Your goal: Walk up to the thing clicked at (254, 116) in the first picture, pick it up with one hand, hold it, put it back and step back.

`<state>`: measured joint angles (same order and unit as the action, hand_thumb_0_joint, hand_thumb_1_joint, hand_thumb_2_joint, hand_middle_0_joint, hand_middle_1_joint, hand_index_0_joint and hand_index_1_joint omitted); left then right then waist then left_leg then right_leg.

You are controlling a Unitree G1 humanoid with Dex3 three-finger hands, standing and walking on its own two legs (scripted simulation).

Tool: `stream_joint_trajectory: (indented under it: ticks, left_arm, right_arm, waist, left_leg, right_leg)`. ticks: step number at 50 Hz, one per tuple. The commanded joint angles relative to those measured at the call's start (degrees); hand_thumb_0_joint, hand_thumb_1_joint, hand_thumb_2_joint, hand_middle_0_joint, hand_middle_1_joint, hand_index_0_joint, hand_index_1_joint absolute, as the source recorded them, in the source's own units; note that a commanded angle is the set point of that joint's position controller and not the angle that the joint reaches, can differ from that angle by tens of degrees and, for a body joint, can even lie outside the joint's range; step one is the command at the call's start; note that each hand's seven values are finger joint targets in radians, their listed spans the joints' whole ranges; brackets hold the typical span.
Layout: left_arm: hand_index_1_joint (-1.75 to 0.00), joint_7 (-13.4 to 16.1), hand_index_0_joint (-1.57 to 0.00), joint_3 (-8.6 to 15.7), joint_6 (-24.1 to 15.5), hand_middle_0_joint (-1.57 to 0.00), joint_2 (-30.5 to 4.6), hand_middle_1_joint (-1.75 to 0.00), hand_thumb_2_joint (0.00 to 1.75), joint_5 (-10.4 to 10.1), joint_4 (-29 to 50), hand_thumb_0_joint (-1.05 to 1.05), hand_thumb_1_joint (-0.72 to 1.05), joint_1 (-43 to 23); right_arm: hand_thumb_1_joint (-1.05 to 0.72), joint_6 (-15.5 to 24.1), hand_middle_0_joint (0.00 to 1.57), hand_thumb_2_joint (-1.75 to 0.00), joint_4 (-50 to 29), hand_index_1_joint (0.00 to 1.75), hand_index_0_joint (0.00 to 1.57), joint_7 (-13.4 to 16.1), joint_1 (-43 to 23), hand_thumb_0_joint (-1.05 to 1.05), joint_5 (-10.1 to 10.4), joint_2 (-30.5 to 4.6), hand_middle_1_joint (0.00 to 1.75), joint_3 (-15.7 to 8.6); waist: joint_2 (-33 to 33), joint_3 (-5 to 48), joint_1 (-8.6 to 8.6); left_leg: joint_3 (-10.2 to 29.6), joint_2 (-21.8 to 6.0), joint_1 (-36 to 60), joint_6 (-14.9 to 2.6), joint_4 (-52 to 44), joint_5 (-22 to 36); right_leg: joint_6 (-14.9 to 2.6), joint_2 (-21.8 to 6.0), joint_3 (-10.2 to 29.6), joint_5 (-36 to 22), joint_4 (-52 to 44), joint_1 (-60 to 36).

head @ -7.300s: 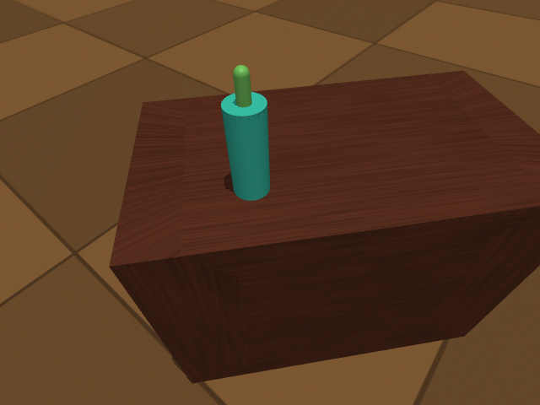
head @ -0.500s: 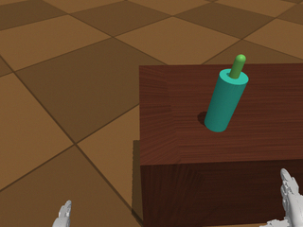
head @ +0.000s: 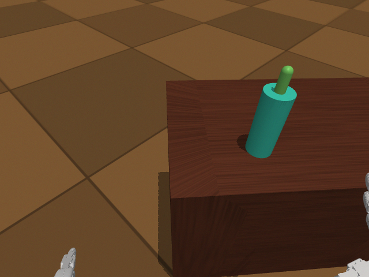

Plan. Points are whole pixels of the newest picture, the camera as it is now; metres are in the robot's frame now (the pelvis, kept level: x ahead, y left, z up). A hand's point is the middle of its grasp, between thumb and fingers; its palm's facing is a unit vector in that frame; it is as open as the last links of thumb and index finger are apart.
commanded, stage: rise first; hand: right
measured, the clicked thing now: (271, 113) +0.50 -0.22 +0.11
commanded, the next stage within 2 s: go down in 0.72 s
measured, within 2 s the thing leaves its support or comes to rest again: neither
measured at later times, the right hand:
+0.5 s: hand (360, 227) +0.18 -0.26 +0.13, palm faces +0.32 +0.84 -0.43, open 17.6 cm
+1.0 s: hand (365, 219) +0.19 -0.25 +0.15, palm faces +0.37 +0.83 -0.41, open 17.3 cm
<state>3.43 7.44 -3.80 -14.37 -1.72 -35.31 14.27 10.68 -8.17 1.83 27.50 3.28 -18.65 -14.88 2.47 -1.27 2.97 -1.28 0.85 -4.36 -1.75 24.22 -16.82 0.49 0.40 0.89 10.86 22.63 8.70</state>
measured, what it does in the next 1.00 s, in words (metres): stands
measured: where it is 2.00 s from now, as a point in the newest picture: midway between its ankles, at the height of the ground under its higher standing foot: outside the picture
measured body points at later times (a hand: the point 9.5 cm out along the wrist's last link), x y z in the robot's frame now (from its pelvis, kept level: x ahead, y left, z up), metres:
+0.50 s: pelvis -0.01 -0.01 +0.00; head -0.01 +0.02 +0.45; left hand +0.16 +0.25 -0.09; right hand +0.16 -0.30 +0.16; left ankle -0.04 +0.09 -0.74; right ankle +0.02 -0.13 -0.74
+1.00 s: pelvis +0.00 +0.00 +0.00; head -0.02 +0.02 +0.45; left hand +0.16 +0.25 -0.09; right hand +0.16 -0.30 +0.17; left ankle -0.04 +0.09 -0.74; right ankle +0.02 -0.13 -0.74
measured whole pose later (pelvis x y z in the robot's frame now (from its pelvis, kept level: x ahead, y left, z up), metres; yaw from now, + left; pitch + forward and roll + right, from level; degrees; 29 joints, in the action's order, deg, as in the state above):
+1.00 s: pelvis +0.00 +0.00 +0.00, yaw +0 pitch -3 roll -1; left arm 2.1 8.5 -5.6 -12.0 -0.3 -35.2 14.2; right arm 20.5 -13.7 -0.5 25.1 2.5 -18.0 -20.5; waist 1.8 -0.6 3.2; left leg -1.3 0.5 -5.0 -1.5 25.5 -17.3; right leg 0.3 0.7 0.9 11.1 23.6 9.2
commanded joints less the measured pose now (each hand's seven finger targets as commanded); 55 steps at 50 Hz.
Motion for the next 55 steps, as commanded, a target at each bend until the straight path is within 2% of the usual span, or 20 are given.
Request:
stream_joint_trajectory:
  ticks: [1, 9, 13, 18, 29, 34, 36, 39, 40, 41, 43, 44, 45, 46, 47, 48, 50, 51, 52, 55]
  left_arm:
    - [-0.05, 0.32, -0.04, 2.72, -3.22, -0.05, -6.65, -0.04, 0.05, 0.07, 8.22, 0.00, -0.57, -4.52]
    - [-0.06, 0.05, -0.04, 5.24, -3.82, -0.05, -8.43, -0.05, 0.06, -0.03, 8.18, 0.00, -0.57, -4.93]
    - [-0.06, -0.46, -0.04, 1.64, -4.28, -0.05, -4.39, -0.05, 0.06, -0.14, 8.54, 0.00, -0.58, -5.61]
    - [-0.06, -0.14, -0.04, 5.09, -4.39, -0.05, -7.86, -0.05, 0.07, 0.03, 8.06, 0.00, -0.57, -4.74]
    - [-0.06, -0.89, -0.04, 2.81, -4.83, -0.05, -4.92, -0.05, 0.08, -0.15, 7.91, 0.00, -0.57, -6.29]
    - [-0.06, -0.38, -0.05, 6.01, -4.64, -0.05, -8.68, -0.06, 0.08, -0.03, 7.83, 0.00, -0.56, -5.49]
    - [-0.06, -0.53, -0.05, 5.29, -4.60, -0.05, -7.44, -0.06, 0.09, -0.08, 7.03, 0.00, -0.57, -5.68]
    - [-0.04, -0.91, -0.07, 2.96, -4.55, -0.06, -4.58, -0.06, 0.01, -0.28, 5.90, 0.00, -0.50, -4.67]
    - [-0.06, -1.36, -0.05, 1.77, -5.17, -0.06, -3.19, -0.06, 0.08, 1.32, 8.79, 0.00, -0.57, -7.69]
    - [-0.06, -0.76, -0.05, 4.01, -4.80, -0.06, -5.52, -0.06, 0.07, -0.42, 7.49, 0.00, -0.56, -3.57]
    - [-0.06, -1.13, -0.05, 2.17, -5.14, -0.06, -4.94, -0.06, 0.08, 1.45, 12.78, 0.00, -0.57, -7.59]
    - [-0.04, -0.70, -0.07, 3.51, -4.59, -0.06, -5.88, -0.06, 0.01, -0.29, 9.66, 0.00, -0.50, -4.09]
    - [-0.05, -0.94, -0.05, 2.27, -4.90, -0.06, -3.87, -0.05, 0.03, 1.38, 10.69, 0.00, -0.54, -5.73]
    - [-0.05, -0.80, -0.05, 2.14, -4.75, -0.05, -4.12, -0.05, 0.04, 1.40, 9.02, 0.00, -0.54, -5.57]
    - [-0.05, -0.29, -0.05, 5.57, -4.57, -0.06, -7.31, -0.05, 0.04, 1.43, 9.20, 0.00, -0.54, -4.34]
    - [-0.05, -0.13, -0.05, 6.58, -4.33, -0.06, -8.63, -0.05, 0.04, 1.52, 7.76, 0.00, -0.55, -3.49]
    - [-0.05, -0.25, -0.05, 6.32, -3.74, -0.05, -7.73, -0.05, 0.04, 1.53, 5.66, 0.00, -0.54, -6.51]
    - [-0.05, -0.04, -0.05, 6.96, -3.70, -0.05, -8.84, -0.04, 0.03, 1.39, 5.90, 0.00, -0.54, -6.60]
    - [-0.05, 0.14, -0.05, 5.91, -3.68, -0.05, -7.02, -0.04, 0.04, 1.28, 3.61, 0.00, -0.54, -7.83]
    - [-0.04, 0.52, -0.05, 1.39, -3.85, -0.06, -3.19, -0.04, 0.04, 0.67, 0.50, 0.00, -0.54, -10.31]
  right_arm:
    - [0.59, 4.72, 0.04, -0.03, -12.98, 0.06, 0.05, 0.72, -4.21, 0.00, 0.57, -10.74, 0.06, -7.45]
    - [0.58, 6.61, 0.04, -0.04, -15.43, 0.06, 0.05, 0.47, -2.73, 0.00, 0.83, -11.08, 0.06, -8.87]
    - [0.57, 7.49, 0.04, -0.04, -17.57, 0.06, 0.05, 0.26, -3.92, 0.00, 0.73, -9.65, 0.06, -7.62]
    - [0.58, 7.98, 0.04, -0.04, -18.53, 0.06, 0.05, 0.30, -4.21, 0.00, 0.85, -11.52, 0.06, -9.78]
    - [0.58, 9.31, 0.04, -0.05, -20.80, 0.06, 0.05, -0.32, -4.87, 0.00, 0.99, -9.84, 0.06, -8.88]
    - [0.57, 9.36, 0.04, -0.05, -19.57, 0.06, 0.05, 0.08, -4.09, 0.00, 0.97, -12.68, 0.06, -12.03]
    - [0.57, 9.43, 0.04, -0.05, -19.96, 0.06, 0.05, 0.05, -4.70, 0.00, 1.03, -12.75, 0.06, -12.40]
    - [0.48, 9.57, 0.03, -0.08, -18.65, 0.06, 0.04, -0.30, -4.23, 0.00, 1.20, -10.40, 0.06, -10.44]
    - [0.50, 11.85, 0.05, -0.06, -20.32, 0.06, 0.05, -1.02, -5.46, 0.00, 0.33, -4.96, 0.06, -8.00]
    - [0.53, 10.27, 0.04, -0.06, -16.52, 0.06, 0.05, -0.23, -2.97, 0.00, 1.05, -12.74, 0.06, -13.19]
    - [0.49, 12.51, 0.05, -0.07, -20.69, 0.06, 0.05, -0.76, -6.43, 0.00, 0.06, -8.50, 0.06, -10.83]
    - [0.41, 11.25, 0.05, -0.08, -19.03, 0.06, 0.05, -0.55, -4.87, 0.00, 1.02, -11.95, 0.06, -11.49]
    - [0.48, 12.99, 0.04, -0.05, -20.68, 0.05, 0.05, -0.96, -7.27, 0.00, 0.29, -6.92, 0.05, -10.19]
    - [0.49, 13.62, 0.04, -0.05, -19.85, 0.05, 0.05, -1.07, -8.76, 0.00, 0.59, -7.87, 0.05, -10.99]
    - [0.46, 13.54, 0.05, -0.05, -17.55, 0.05, 0.05, -0.66, -7.79, 0.00, 0.57, -12.15, 0.05, -15.89]
    - [0.49, 12.92, 0.04, -0.06, -13.36, 0.06, 0.05, -0.67, -7.08, 0.00, 0.34, -13.92, 0.06, -17.31]
    - [0.48, 12.43, 0.04, -0.05, -13.89, 0.05, 0.05, -1.51, -12.52, 0.00, 0.99, -11.51, 0.05, -14.45]
    - [0.51, 11.71, 0.04, -0.06, -11.19, 0.06, 0.05, -1.80, -12.21, 0.00, 1.78, -14.44, 0.06, -18.19]
    - [0.50, 11.53, 0.04, -0.05, -12.40, 0.05, 0.05, -2.91, -17.04, 0.00, 2.64, -11.91, 0.05, -14.93]
    - [0.56, 10.35, 0.03, -0.06, -8.12, 0.06, 0.04, -6.08, -24.34, 0.00, 4.88, -15.00, 0.06, -16.25]
  waist:
    - [-2.27, 1.32, -0.34]
    - [-1.57, 2.38, 0.31]
    - [-0.90, 2.63, 0.53]
    - [-0.81, 2.70, 0.13]
    - [-1.36, 2.73, 0.54]
    - [-1.90, 3.77, 0.75]
    - [-0.07, 2.44, 0.88]
    - [-0.92, 0.95, 0.48]
    - [-4.92, 5.55, -1.37]
    - [-0.99, 1.88, 1.29]
    - [-5.76, 8.32, -0.83]
    - [-0.38, 3.18, 0.89]
    - [-4.36, 6.82, -1.36]
    - [-4.06, 5.01, -0.77]
    - [-2.22, 7.01, -0.51]
    - [-3.44, 4.55, -0.26]
    - [0.13, 2.62, -1.37]
    - [0.22, 2.38, -0.94]
    - [1.75, 0.49, -2.11]
    - [0.48, 0.52, -2.44]
  left_leg:
    - [0.24, -2.03, -5.64, 2.31, -6.23, 10.66]
    - [-0.60, -1.33, -4.61, 1.59, -5.08, 11.62]
    - [-0.73, -1.08, -4.25, 1.21, -5.15, 10.67]
    - [-0.72, -1.14, -4.45, 1.33, -5.23, 10.64]
    - [-0.61, -1.17, -4.36, 1.41, -5.16, 10.41]
    - [-0.84, -1.08, -3.86, 1.41, -4.69, 11.94]
    - [-0.89, -1.03, -4.22, 1.09, -5.02, 10.00]
    - [-0.83, -1.08, -4.93, 1.30, -5.27, 10.02]
    - [-0.73, -0.29, -5.69, 2.10, -3.62, 12.16]
    - [-0.61, -1.42, -4.28, 1.49, -5.11, 11.24]
    - [-0.61, -0.34, -4.21, 2.31, -3.20, 14.41]
    - [-0.17, -1.66, -4.34, 1.68, -4.45, 13.63]
    - [-0.36, -0.60, -5.16, 2.45, -3.20, 14.81]
    - [-0.01, -1.04, -5.93, 2.41, -3.53, 13.74]
    - [0.36, -1.48, -5.13, 2.61, -3.67, 14.84]
    - [0.05, -1.12, -5.45, 2.55, -3.68, 13.90]
    - [0.36, -1.12, -7.78, 2.18, -3.82, 10.74]
    - [0.29, -0.99, -8.14, 2.07, -4.01, 10.01]
    - [0.57, -1.05, -9.65, 1.97, -4.54, 8.14]
    - [2.49, -2.15, -11.22, 2.34, -6.06, 5.10]
  right_leg:
    - [-2.51, 0.59, -2.24, -6.39, -2.35, -3.37]
    - [-2.26, 0.19, -1.80, -8.25, -2.81, -3.79]
    - [-2.14, -0.04, -1.74, -8.03, -2.92, -3.95]
    - [-2.09, 0.16, -1.84, -7.94, -2.95, -3.86]
    - [-2.11, 0.29, -1.96, -7.71, -2.62, -3.48]
    - [-2.08, 0.11, -1.70, -9.51, -2.50, -4.30]
    - [-1.95, 0.18, -1.70, -7.75, -3.07, -3.74]
    - [-2.16, 0.26, -1.91, -7.59, -2.78, -2.91]
    - [-2.09, 0.17, -0.90, -8.92, -1.07, -4.66]
    - [-2.16, 0.49, -2.14, -8.73, -2.36, -3.11]
    - [-2.13, 0.17, -0.74, -11.02, -0.69, -5.79]
    - [-2.14, 0.63, -2.29, -10.57, -2.02, -4.23]
    - [-2.09, 0.54, -1.20, -11.10, -0.64, -5.74]
    - [-2.11, 0.96, -1.36, -9.91, -0.47, -5.07]
    - [-2.11, 1.23, -1.55, -10.47, -0.34, -5.27]
    - [-2.19, 0.99, -1.39, -9.68, -0.49, -4.06]
    - [-1.87, 1.02, -1.37, -6.58, -1.05, -3.24]
    - [-1.89, 0.85, -1.31, -6.00, -1.20, -2.79]
    - [-1.87, 0.85, -1.16, -3.93, -1.49, -2.12]
    - [-1.93, 0.99, -0.70, -1.66, -0.41, -1.28]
